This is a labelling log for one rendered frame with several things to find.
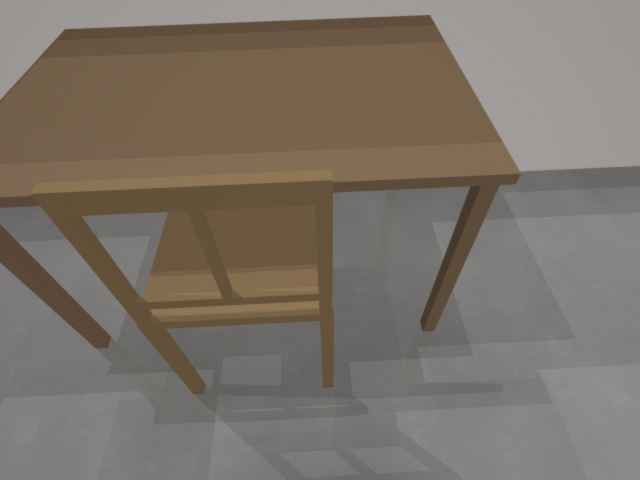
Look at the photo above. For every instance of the table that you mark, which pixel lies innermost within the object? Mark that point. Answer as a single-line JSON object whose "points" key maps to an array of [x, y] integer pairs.
{"points": [[380, 101]]}

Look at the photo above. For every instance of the chair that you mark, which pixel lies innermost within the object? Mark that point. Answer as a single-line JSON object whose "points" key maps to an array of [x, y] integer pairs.
{"points": [[236, 249]]}

